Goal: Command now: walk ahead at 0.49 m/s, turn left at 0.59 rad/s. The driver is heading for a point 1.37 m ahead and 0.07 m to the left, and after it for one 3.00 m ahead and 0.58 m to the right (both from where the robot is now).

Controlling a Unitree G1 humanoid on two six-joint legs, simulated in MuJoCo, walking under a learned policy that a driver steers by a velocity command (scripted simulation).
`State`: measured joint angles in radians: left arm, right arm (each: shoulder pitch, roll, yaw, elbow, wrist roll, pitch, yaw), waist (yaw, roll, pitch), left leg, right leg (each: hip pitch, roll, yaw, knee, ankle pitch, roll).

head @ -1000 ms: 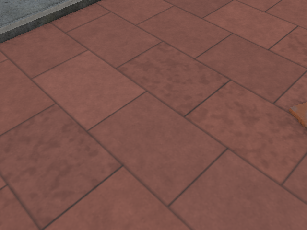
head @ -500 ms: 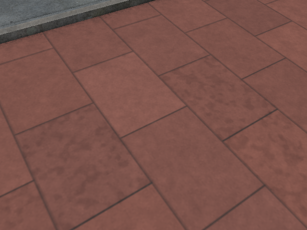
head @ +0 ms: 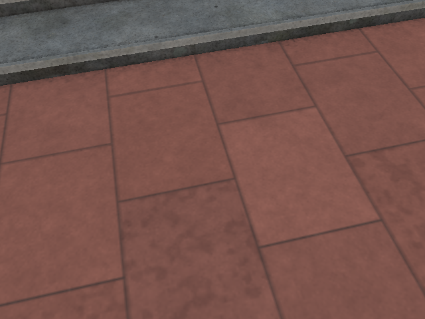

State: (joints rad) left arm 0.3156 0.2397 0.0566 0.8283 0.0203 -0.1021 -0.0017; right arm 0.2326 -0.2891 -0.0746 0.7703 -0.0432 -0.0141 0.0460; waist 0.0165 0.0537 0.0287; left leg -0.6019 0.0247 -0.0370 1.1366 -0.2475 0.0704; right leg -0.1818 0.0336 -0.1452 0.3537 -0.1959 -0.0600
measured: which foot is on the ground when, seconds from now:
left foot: up 0.00-0.28, down 0.30-0.88, up 0.90-1.00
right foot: down 0.00-0.32, up 0.34-0.84, down 0.86-1.00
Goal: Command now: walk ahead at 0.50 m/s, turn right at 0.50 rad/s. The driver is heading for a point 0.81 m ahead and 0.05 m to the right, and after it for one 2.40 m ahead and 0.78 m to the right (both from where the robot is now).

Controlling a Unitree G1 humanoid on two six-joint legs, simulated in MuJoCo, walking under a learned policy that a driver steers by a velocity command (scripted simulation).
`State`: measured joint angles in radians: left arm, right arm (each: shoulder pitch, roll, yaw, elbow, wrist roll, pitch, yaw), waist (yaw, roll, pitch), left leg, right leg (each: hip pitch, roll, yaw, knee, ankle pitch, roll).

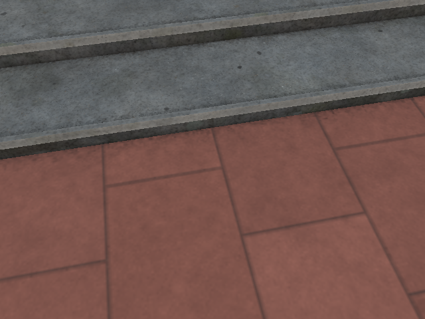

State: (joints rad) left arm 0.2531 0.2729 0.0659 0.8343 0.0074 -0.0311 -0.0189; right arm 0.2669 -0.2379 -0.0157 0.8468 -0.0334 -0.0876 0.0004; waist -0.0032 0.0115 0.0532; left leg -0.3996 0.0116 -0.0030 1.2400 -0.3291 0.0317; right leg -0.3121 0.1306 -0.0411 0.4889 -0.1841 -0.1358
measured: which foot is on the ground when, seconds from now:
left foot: up 0.00-0.36, down 0.38-0.88, up 0.90-1.00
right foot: down 0.00-0.40, up 0.42-0.84, down 0.86-1.00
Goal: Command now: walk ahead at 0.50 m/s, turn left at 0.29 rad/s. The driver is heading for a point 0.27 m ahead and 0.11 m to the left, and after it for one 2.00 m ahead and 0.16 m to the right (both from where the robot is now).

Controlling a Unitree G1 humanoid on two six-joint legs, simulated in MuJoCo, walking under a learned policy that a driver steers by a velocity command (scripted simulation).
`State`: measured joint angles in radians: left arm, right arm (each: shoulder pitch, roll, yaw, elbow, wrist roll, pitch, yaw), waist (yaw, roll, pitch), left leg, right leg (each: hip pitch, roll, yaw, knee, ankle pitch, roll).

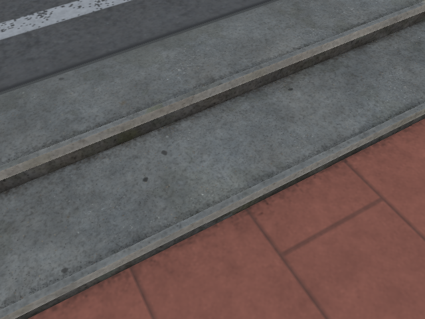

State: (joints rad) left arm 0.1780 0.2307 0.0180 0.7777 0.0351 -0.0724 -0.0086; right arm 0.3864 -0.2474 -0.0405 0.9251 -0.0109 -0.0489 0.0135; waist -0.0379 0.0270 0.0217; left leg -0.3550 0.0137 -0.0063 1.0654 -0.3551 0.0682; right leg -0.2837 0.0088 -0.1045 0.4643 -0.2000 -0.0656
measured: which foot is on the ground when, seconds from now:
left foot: up 0.00-0.38, down 0.40-0.92, up 0.94-1.00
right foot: down 0.00-0.42, up 0.44-0.92, down 0.94-1.00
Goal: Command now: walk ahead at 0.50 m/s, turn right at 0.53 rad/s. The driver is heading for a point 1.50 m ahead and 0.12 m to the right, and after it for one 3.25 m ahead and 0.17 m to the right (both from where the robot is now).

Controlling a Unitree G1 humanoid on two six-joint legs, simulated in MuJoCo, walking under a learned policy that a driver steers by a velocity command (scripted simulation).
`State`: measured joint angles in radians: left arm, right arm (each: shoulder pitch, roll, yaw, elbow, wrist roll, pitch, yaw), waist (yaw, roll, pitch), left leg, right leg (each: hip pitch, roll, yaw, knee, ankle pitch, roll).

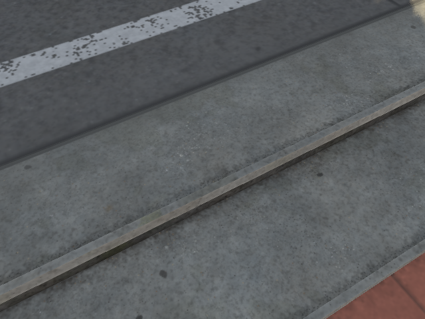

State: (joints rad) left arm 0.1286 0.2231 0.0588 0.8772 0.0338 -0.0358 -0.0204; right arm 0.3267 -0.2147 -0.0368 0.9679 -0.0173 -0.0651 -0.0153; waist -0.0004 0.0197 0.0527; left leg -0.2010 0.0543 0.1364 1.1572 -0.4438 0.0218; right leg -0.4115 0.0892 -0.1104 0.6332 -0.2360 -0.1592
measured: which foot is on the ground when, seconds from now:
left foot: up 0.00-0.44, down 0.46-1.00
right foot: down 0.00-0.46, up 0.48-1.00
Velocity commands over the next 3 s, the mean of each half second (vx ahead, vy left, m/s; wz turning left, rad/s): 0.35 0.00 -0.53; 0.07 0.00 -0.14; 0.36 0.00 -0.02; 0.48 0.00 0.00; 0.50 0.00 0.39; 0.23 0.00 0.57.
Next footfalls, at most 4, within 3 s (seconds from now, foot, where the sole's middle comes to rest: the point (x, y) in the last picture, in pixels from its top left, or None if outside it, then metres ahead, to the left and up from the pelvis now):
0.46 left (212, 312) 0.44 0.04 -0.63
1.02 right None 0.40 -0.12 -0.63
1.50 left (209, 262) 0.59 0.05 -0.63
1.88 right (299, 173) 0.83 -0.23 -0.52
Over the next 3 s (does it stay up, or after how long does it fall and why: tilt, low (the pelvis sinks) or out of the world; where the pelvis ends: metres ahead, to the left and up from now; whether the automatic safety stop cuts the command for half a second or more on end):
stays up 1.35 -0.21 0.25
